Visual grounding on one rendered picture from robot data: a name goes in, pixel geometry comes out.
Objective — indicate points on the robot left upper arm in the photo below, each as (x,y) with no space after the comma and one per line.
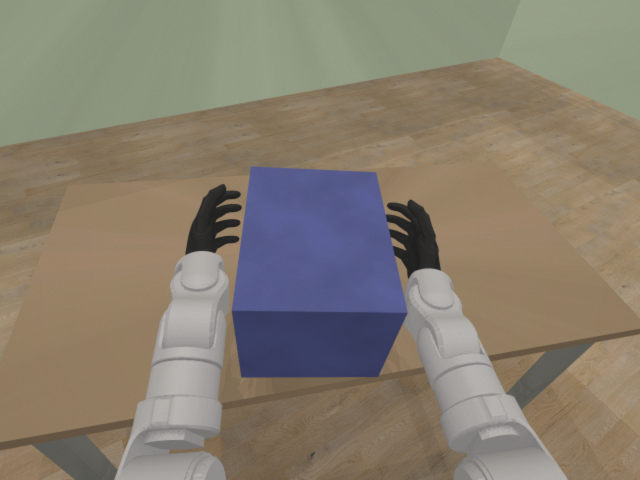
(176,466)

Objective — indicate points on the table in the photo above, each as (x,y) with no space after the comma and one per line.
(78,360)

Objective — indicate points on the robot right forearm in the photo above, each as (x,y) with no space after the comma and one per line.
(477,415)

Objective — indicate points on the robot left forearm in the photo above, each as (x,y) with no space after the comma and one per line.
(181,408)

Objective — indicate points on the carton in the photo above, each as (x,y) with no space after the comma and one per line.
(317,291)

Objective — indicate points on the robot right upper arm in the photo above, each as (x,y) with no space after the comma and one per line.
(525,463)

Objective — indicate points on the robot right hand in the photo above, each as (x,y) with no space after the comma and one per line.
(422,249)

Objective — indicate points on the robot left hand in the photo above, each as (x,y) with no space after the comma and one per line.
(205,228)

